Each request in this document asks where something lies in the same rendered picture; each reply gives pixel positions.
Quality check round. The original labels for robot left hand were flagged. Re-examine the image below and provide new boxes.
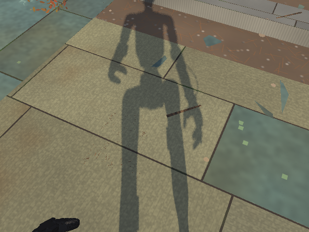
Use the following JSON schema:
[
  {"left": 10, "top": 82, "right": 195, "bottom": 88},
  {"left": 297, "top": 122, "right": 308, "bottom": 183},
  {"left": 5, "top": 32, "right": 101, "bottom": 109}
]
[{"left": 32, "top": 217, "right": 80, "bottom": 232}]

